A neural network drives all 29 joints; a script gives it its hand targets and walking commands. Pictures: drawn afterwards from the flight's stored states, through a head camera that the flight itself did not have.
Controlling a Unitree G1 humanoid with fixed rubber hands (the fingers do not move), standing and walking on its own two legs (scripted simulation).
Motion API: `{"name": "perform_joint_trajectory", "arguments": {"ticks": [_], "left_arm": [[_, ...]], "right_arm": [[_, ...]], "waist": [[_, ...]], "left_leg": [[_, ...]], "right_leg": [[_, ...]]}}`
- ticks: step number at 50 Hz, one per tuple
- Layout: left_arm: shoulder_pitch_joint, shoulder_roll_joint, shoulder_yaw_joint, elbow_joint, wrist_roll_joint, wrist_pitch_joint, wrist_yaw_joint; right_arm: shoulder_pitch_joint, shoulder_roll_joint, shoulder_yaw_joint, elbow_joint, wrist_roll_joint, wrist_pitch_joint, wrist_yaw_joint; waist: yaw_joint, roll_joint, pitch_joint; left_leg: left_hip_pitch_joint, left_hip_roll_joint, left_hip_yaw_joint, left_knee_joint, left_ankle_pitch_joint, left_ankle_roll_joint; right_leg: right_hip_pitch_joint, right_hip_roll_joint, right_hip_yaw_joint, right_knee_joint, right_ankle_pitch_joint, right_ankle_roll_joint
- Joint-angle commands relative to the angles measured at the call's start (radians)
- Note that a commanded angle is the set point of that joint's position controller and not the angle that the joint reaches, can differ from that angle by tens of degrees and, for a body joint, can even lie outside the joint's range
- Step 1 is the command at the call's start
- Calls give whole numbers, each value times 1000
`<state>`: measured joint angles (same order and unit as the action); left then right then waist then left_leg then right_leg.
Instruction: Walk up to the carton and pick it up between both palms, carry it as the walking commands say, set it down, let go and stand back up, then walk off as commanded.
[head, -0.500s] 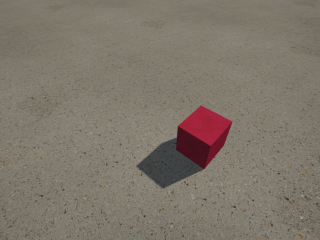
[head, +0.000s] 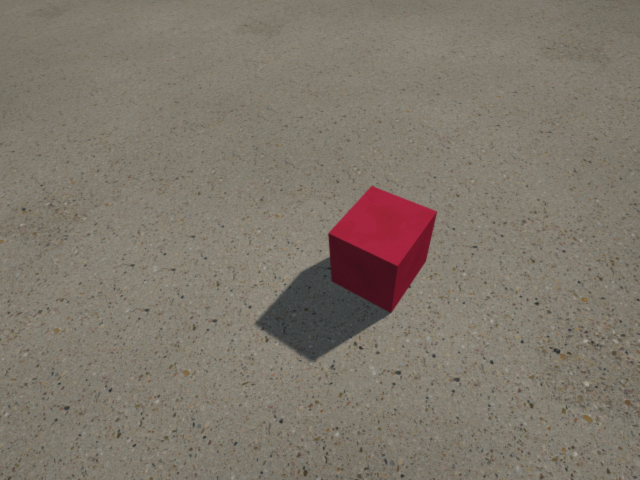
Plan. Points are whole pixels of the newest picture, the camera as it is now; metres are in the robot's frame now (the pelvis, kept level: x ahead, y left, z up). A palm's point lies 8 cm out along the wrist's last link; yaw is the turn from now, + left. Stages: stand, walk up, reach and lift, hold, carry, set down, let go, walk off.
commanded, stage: walk up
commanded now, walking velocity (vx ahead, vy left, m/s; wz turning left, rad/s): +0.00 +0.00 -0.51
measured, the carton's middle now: (381, 248) +1.01 -0.11 -0.63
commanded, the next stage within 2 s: none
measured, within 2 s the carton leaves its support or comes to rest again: neither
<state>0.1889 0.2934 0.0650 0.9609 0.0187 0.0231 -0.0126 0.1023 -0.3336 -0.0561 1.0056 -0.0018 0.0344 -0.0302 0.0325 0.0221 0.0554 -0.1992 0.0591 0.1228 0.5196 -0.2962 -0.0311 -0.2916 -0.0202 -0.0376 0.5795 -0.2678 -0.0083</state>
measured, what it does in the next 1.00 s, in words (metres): steps to the left, turning right: left foot, then right foot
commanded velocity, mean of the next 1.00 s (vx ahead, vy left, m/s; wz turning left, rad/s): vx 0.08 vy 0.27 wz -0.44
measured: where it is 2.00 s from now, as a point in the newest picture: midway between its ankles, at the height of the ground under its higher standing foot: (280, 411)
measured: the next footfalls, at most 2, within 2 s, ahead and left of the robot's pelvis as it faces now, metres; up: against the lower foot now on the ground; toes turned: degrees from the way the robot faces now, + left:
left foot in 0.56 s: +0.12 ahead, +0.21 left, +0.00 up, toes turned -12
right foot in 0.96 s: +0.16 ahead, +0.09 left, +0.00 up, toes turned -33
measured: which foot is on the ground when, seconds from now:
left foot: down 0.00-0.00, up 0.02-0.54, down 0.56-0.96, up 0.98-1.00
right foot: down 0.00-0.54, up 0.56-0.94, down 0.96-1.00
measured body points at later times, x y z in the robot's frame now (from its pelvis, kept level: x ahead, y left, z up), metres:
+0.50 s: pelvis +0.03 +0.08 +0.02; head +0.06 +0.04 +0.46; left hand +0.05 +0.38 -0.10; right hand +0.15 -0.20 -0.12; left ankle +0.06 +0.22 -0.69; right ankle +0.02 -0.10 -0.73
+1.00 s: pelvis +0.14 +0.19 -0.01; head +0.17 +0.14 +0.43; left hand +0.37 +0.37 -0.13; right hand +0.04 -0.03 -0.18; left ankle +0.08 +0.23 -0.72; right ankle +0.13 +0.11 -0.73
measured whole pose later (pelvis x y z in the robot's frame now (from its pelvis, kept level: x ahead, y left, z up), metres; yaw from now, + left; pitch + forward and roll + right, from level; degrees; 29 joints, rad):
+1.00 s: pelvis +0.14 +0.19 -0.01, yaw -25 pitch -1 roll +1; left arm 0.10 0.19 0.06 0.89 0.03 0.04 0.08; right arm 0.31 -0.23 -0.03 0.92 -0.04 0.05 0.01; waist -0.04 0.05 0.14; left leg -0.17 -0.09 0.25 0.67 -0.40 0.09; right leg -0.33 -0.03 -0.13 0.67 -0.31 -0.05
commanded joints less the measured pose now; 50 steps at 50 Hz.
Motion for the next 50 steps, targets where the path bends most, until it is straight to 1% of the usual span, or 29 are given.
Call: {"name": "perform_joint_trajectory", "arguments": {"ticks": [1, 2, 3, 5, 6, 7, 8, 9, 11, 15, 21, 24, 25, 26, 27, 28, 29, 31, 33, 34, 37, 40, 42, 44, 46, 47, 48, 49, 50], "left_arm": [[159, 235, 57, -43, 25, -7, 16], [172, 239, 55, -48, 25, -2, 22], [131, 211, 45, -56, 15, 4, 26], [146, 198, 47, -51, 15, -9, 42], [267, 213, 67, -3, 24, -6, 73], [282, 216, 70, 5, 28, -1, 82], [227, 207, 68, -9, 28, -1, 82], [199, 189, 61, -19, 26, -3, 79], [184, 172, 49, -38, 23, -11, 73], [210, 173, 41, -56, 25, -8, 74], [244, 206, 45, -52, 39, 1, 85], [169, 227, 49, -67, 35, -1, 88], [136, 225, 47, -72, 30, -2, 90], [108, 203, 36, -88, 30, -3, 89], [163, 128, 21, -93, 45, -7, 89], [171, 59, 13, -115, 65, -3, 90], [141, 77, 13, -119, 50, 8, 96], [89, 107, 25, -89, 33, 28, 77], [158, 113, 28, -50, 32, 38, 61], [171, 98, 22, -44, 35, 38, 58], [102, 43, 12, -75, 25, 46, 55], [21, 15, 3, -102, 16, 52, 58], [-8, 18, 10, -108, 14, 50, 67], [23, 23, 17, -99, 10, 42, 79], [95, 40, 30, -68, 7, 30, 94], [169, 61, 43, -41, 11, 21, 102], [277, 116, 62, -12, 18, 9, 111], [312, 187, 75, 0, 29, 2, 116], [318, 211, 82, 4, 14, 18, 116]], "right_arm": [[-87, -59, 8, -110, -10, 4, 2], [-82, -54, 16, -129, -18, 9, 4], [-64, -80, 13, -140, -13, 3, 7], [-54, -74, 1, -111, -22, 10, 18], [-37, -66, -10, -133, -48, 28, 42], [-32, -61, -11, -143, -49, 34, 56], [-39, -66, -16, -157, -50, 34, 67], [-34, -53, -15, -163, -47, 32, 76], [-21, -28, -13, -173, -48, 29, 82], [-38, 0, -6, -206, -45, 30, 86], [-73, 16, -2, -258, -36, 24, 78], [-9, 6, -9, -276, -25, 22, 68], [53, 0, -15, -271, -17, 19, 62], [151, -22, -22, -250, -14, 13, 53], [207, -97, -29, -244, -33, 7, 43], [233, -186, -36, -267, -54, 1, 40], [117, -190, -32, -286, -38, 13, 41], [34, -79, 3, -281, -28, 13, 54], [37, -19, 9, -271, -28, -1, 39], [65, -3, 9, -258, -33, -5, 34], [173, 32, 17, -210, -54, -10, 31], [177, 45, 24, -186, -59, -1, 33], [199, 30, 23, -167, -57, 3, 33], [183, -3, 14, -160, -54, 1, 35], [154, -23, 6, -159, -42, -6, 36], [130, -31, 3, -171, -33, -10, 37], [101, -38, 2, -195, -25, -15, 37], [108, -4, 8, -222, -20, -16, 38], [105, -18, -14, -251, -15, -5, 33]], "waist": [[90, -296, -56], [81, -272, -56], [44, -246, -77], [32, -111, -121], [56, 7, -168], [47, 20, -134], [35, -49, -87], [28, -121, -54], [35, -206, -34], [55, -244, -24], [82, -293, -6], [35, -287, -16], [-6, -251, -26], [-61, -144, -72], [-93, 141, -146], [-88, 362, -167], [-46, 328, -70], [-6, 179, 80], [17, 88, 19], [6, 68, -5], [-32, 93, -5], [-42, 140, 30], [-46, 105, 15], [-24, 93, -26], [22, 61, -79], [66, 29, -111], [121, -25, -153], [126, -297, -133], [129, -351, -149]], "left_leg": [[-259, -57, -29, 326, -294, -22], [-301, -48, -90, 399, -315, -18], [-308, -26, -105, 417, -276, -17], [-350, -30, -125, 481, -196, -10], [-408, -47, -161, 623, -142, -12], [-426, -32, -196, 650, -68, -8], [-432, -23, -204, 626, -26, -1], [-425, -29, -198, 609, 10, 1], [-386, -51, -168, 606, 49, -1], [-340, -87, -133, 531, 21, -11], [-232, -105, -89, 249, -123, -41], [-70, -75, -109, 66, -120, -25], [39, -62, -109, -37, -74, -14], [228, -40, -116, -165, -18, -3], [352, 130, -287, -342, -138, 25], [297, 349, -491, -360, -178, 53], [139, 374, -428, -401, -279, 100], [-118, 200, -250, -417, -187, 77], [12, 121, -104, -349, 23, 74], [92, 103, -70, -298, 223, 80], [229, 106, -49, -239, 532, 108], [242, 95, -22, -198, 667, 144], [232, 112, -43, -163, 791, 157], [214, 127, -57, -102, 967, 163], [188, 107, -33, 9, 1041, 130], [99, 81, -9, 108, 1015, 90], [-84, 49, 5, 235, 855, 39], [-389, -77, 29, 488, -25, -10], [-504, -66, -108, 705, -299, -28]], "right_leg": [[105, -321, 494, -341, 266, -162], [134, -340, 512, -333, 364, -189], [153, -283, 418, -305, 411, -180], [241, -301, 436, -283, 432, -150], [328, -373, 598, -327, 133, -152], [283, -374, 607, -357, -81, -124], [230, -322, 549, -363, -217, -95], [201, -277, 491, -366, -228, -69], [146, -241, 455, -370, -183, -67], [111, -223, 432, -362, -108, -75], [83, -223, 438, -351, -12, -106], [-31, -218, 434, -308, -31, -88], [-102, -197, 407, -250, -32, -72], [-217, -135, 344, -120, -108, -46], [-344, 22, 179, 164, -341, -3], [-493, 73, 94, 525, -419, 53], [-494, 0, 63, 627, -387, 65], [-352, -36, 80, 670, -237, 45], [-324, -49, 28, 675, -96, 41], [-333, -43, 7, 641, -82, 39], [-360, -32, -29, 515, -79, 36], [-311, -33, -49, 327, -112, 17], [-232, -30, -62, 265, -130, -3], [-131, -27, -61, 205, -124, -18], [-7, -22, -71, 82, -42, -36], [126, -46, -68, -28, 39, -57], [347, -145, 16, -112, 195, -101], [502, -392, 327, -195, 449, -195], [428, -513, 559, -215, 391, -320]]}}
